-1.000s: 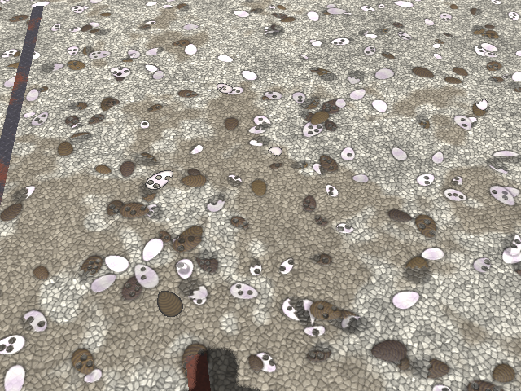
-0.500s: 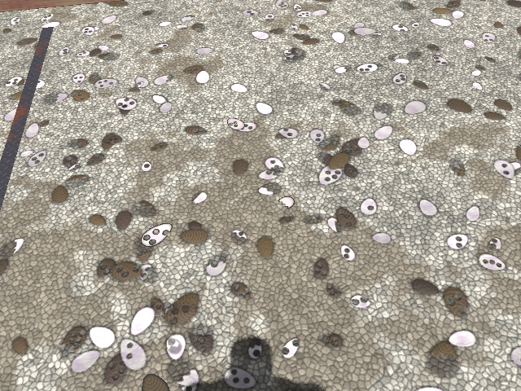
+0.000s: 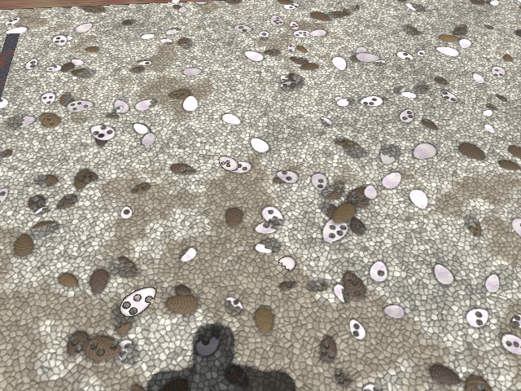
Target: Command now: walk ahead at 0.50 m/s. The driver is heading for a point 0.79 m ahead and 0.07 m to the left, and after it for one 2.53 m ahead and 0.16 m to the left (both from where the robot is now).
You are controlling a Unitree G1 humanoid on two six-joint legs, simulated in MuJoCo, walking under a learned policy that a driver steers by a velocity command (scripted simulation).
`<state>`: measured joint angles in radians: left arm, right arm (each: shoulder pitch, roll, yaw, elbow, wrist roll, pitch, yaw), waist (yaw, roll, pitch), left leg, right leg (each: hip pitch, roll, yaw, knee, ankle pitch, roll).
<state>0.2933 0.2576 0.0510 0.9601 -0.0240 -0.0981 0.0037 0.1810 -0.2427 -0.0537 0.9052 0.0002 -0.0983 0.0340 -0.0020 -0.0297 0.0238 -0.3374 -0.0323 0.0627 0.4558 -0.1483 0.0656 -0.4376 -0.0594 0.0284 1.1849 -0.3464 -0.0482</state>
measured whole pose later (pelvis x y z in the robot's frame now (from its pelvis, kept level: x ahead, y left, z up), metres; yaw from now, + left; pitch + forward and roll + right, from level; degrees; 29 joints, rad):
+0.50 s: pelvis +0.28 -0.06 -0.01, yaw +0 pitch +2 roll +1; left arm 0.07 0.24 0.06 0.85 -0.01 -0.10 -0.03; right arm 0.36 -0.25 -0.05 1.02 0.02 -0.08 0.00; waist -0.03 0.01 0.03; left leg -0.23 0.00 -0.03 1.03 -0.46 0.04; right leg -0.45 0.00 -0.06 0.56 -0.15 -0.06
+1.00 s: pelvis +0.55 -0.01 -0.02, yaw +12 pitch +2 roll -2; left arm 0.33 0.25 0.07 0.99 -0.01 -0.05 0.03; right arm 0.06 -0.23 -0.07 0.81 0.02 -0.05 0.06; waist 0.03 0.01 0.02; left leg -0.52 0.01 0.06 0.58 -0.11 0.13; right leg 0.08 -0.05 -0.25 0.45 -0.48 0.03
